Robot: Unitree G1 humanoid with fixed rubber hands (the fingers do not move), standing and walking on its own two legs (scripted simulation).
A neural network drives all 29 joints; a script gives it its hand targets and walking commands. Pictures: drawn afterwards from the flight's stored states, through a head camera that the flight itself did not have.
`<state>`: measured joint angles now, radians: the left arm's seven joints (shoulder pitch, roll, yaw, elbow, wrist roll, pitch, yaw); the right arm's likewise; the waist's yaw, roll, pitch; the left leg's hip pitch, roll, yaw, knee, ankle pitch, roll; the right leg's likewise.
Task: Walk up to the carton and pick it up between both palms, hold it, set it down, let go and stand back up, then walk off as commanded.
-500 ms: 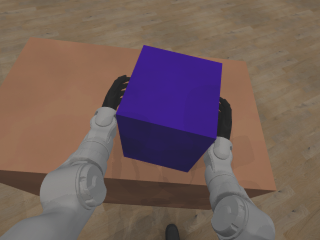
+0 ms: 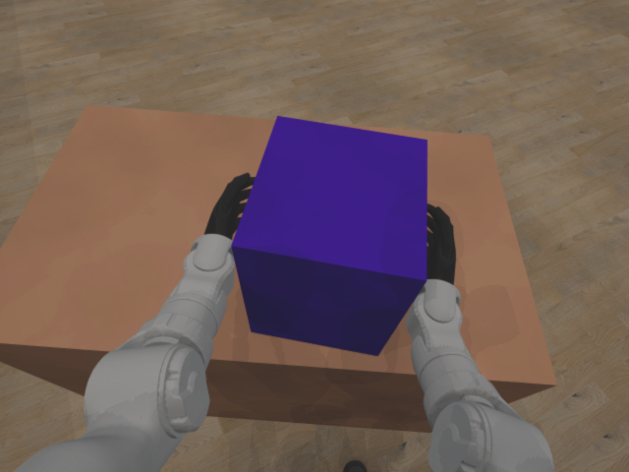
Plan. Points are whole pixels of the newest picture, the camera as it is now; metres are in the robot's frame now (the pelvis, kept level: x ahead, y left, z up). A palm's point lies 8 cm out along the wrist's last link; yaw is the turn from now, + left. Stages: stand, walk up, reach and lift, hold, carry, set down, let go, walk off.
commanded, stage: reach and lift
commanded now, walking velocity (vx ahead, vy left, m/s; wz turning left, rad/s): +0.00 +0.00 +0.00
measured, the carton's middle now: (331, 244) +0.42 -0.08 +0.00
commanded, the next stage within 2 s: none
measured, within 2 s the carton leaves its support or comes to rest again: leaves its support in 0.08 s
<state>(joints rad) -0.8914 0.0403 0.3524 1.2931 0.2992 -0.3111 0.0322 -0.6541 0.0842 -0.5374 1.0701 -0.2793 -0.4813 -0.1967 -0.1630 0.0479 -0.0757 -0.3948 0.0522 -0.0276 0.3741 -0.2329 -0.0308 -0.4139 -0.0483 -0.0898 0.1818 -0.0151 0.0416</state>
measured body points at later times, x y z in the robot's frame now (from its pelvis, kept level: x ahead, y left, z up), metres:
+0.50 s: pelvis -0.01 +0.01 +0.00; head +0.02 +0.02 +0.45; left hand +0.43 +0.07 +0.09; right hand +0.35 -0.21 +0.07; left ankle -0.05 +0.13 -0.75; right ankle +0.02 -0.15 -0.75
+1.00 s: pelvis +0.00 +0.00 +0.00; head -0.01 +0.02 +0.45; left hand +0.41 +0.10 +0.11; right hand +0.36 -0.19 +0.10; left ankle -0.05 +0.13 -0.75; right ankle +0.02 -0.15 -0.75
